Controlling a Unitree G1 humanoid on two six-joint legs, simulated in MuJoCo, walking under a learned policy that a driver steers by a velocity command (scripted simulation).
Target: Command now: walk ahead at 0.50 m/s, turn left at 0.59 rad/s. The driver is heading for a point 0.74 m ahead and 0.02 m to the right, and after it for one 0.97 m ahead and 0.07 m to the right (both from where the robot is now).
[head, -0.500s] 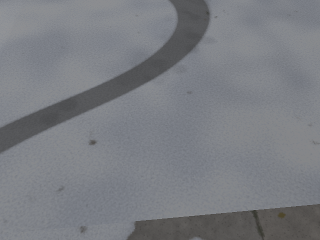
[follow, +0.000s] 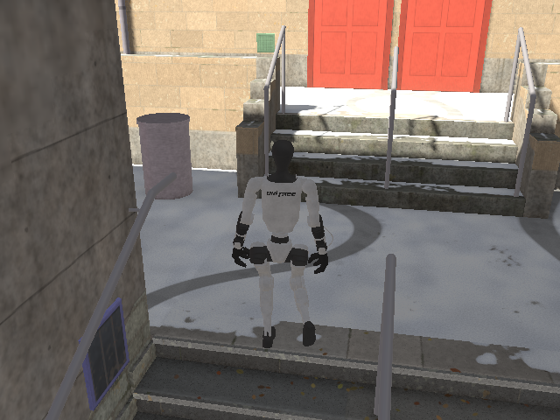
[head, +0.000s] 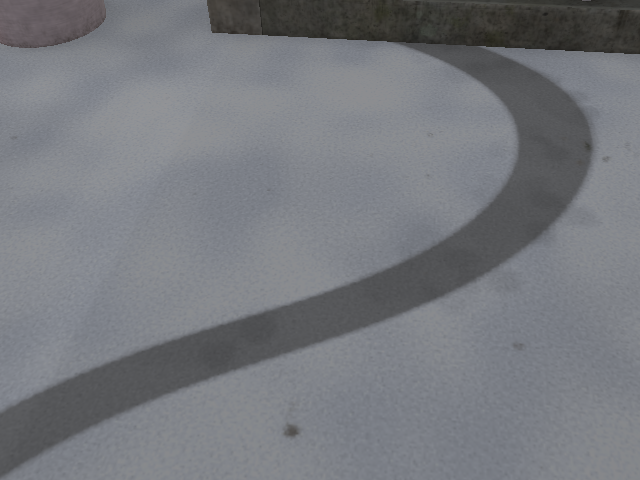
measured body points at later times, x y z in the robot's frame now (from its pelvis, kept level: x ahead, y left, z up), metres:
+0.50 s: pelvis +0.27 -0.08 +0.07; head +0.27 -0.09 +0.52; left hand +0.28 +0.17 -0.06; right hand +0.43 -0.29 -0.06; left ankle +0.24 +0.07 -0.56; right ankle +0.30 -0.16 -0.67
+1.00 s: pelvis +0.50 +0.03 +0.07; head +0.53 +0.04 +0.51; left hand +0.48 +0.29 -0.08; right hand +0.71 -0.18 -0.05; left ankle +0.53 +0.13 -0.67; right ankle +0.46 -0.14 -0.57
